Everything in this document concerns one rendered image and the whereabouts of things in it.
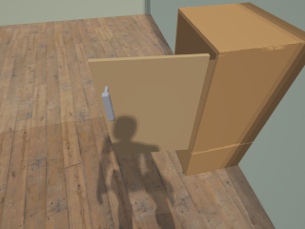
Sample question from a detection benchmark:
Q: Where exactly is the handle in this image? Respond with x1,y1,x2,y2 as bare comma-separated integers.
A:
101,86,114,121

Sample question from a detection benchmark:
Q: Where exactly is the cupboard door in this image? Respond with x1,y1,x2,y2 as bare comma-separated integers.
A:
88,53,210,156

